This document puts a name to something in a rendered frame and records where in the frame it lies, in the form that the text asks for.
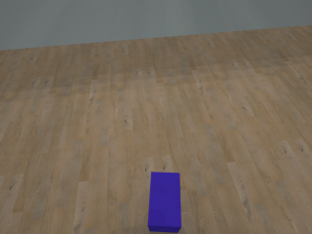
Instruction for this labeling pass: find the carton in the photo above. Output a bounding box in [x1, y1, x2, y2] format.
[147, 172, 181, 233]

